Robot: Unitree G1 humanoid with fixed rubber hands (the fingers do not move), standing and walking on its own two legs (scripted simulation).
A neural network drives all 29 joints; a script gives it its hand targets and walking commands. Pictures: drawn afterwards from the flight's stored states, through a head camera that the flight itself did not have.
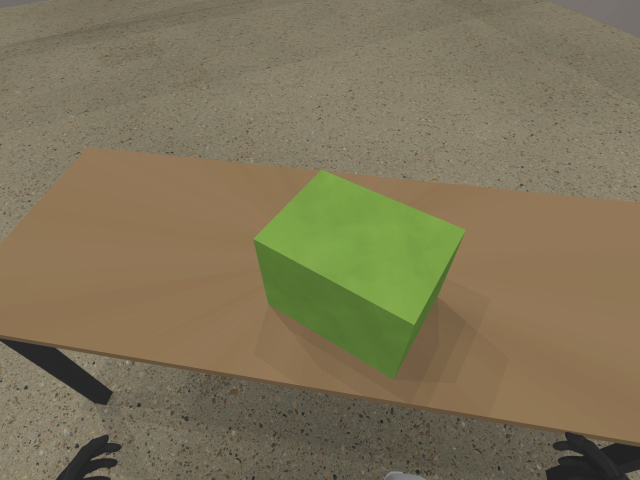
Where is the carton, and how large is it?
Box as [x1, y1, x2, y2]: [253, 170, 465, 379]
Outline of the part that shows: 321,170 253,239 268,303 393,379 437,296 465,230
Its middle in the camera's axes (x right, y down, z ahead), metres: +0.06 +0.06 +0.66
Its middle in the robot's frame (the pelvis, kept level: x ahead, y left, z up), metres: +0.46 -0.05 -0.08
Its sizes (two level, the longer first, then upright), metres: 0.267 0.192 0.197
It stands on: a table, 0.57 m high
